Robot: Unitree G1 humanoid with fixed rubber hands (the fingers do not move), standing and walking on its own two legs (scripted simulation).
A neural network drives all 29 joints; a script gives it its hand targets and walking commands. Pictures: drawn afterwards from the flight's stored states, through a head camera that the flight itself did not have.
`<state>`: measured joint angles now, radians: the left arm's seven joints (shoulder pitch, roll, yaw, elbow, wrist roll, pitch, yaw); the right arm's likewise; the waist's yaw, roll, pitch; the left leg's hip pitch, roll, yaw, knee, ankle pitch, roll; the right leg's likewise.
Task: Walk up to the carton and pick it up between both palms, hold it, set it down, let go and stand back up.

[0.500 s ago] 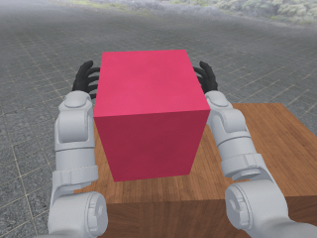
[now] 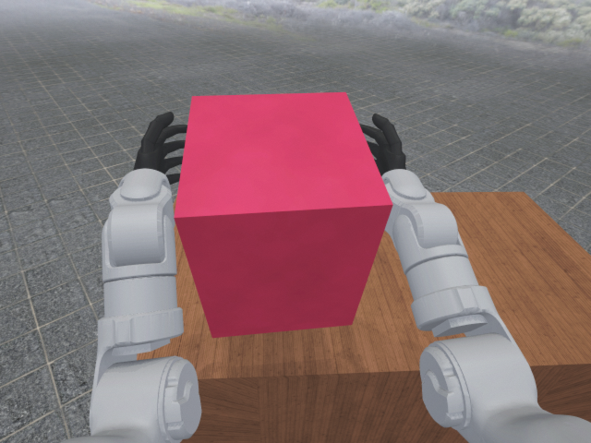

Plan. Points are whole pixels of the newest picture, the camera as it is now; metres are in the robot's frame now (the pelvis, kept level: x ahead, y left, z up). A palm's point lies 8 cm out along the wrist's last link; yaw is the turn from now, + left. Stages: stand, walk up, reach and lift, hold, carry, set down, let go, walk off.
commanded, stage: hold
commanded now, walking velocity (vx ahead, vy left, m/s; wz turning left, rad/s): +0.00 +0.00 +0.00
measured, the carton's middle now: (277, 218) +0.36 +0.02 +0.18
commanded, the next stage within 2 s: set down in 0.16 s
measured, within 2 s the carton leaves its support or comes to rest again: neither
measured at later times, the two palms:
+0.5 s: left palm (153, 167) +0.36 +0.17 +0.26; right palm (393, 157) +0.36 -0.13 +0.27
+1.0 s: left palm (179, 178) +0.42 +0.15 +0.21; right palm (384, 193) +0.39 -0.14 +0.20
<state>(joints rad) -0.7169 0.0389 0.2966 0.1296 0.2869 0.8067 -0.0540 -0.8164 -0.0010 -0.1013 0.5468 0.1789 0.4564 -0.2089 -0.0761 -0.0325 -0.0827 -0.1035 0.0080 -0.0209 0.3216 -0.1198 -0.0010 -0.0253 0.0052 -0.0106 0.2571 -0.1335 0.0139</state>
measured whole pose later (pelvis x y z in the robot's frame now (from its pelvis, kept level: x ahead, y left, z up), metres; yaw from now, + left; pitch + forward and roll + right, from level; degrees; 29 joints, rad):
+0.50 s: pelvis +0.00 +0.00 +0.00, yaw +0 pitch -6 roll -1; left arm -0.72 0.04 0.32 0.19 0.29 0.66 -0.08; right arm -0.84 0.00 -0.11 0.54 0.13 0.35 -0.20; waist -0.08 -0.04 -0.09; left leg -0.10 0.01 -0.02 0.32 -0.12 0.00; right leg -0.02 0.01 -0.01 0.26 -0.13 0.01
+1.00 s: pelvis +0.02 +0.00 +0.00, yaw +0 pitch -6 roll +0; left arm -0.72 0.03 0.32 0.26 0.33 0.44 -0.13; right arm -0.69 0.06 -0.12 0.60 0.07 -0.04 -0.24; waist -0.08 -0.09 0.05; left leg -0.03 0.01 -0.02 0.28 -0.14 -0.01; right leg 0.03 0.00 -0.01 0.25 -0.16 0.01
